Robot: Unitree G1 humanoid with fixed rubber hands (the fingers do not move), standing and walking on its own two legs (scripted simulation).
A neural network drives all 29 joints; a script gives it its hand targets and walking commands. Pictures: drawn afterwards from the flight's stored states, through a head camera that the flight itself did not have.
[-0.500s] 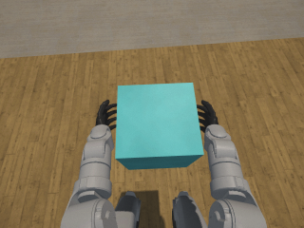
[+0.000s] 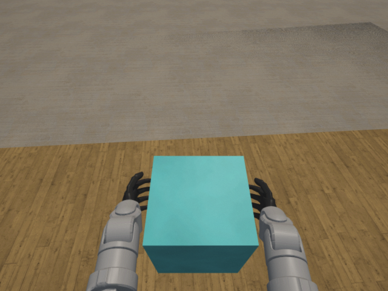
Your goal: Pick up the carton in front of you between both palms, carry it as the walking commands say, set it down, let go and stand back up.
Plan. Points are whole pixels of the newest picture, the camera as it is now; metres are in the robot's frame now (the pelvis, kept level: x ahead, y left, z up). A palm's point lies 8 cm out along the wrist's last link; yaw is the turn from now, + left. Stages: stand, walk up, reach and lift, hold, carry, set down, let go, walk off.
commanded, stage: reach and lift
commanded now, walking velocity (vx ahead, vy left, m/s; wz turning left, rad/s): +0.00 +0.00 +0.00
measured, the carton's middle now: (198, 218) +0.31 +0.00 -0.06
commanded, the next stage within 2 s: hold in 0.98 s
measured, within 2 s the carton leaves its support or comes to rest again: neither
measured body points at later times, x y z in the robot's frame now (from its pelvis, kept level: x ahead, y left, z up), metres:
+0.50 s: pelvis -0.01 +0.00 +0.00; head -0.03 -0.01 +0.45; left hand +0.31 +0.15 +0.03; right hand +0.30 -0.15 +0.02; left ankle +0.01 +0.13 -0.73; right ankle +0.02 -0.13 -0.73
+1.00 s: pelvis +0.01 +0.00 +0.01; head -0.03 +0.00 +0.46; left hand +0.31 +0.15 +0.04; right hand +0.30 -0.15 +0.03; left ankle +0.01 +0.13 -0.73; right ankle +0.02 -0.13 -0.73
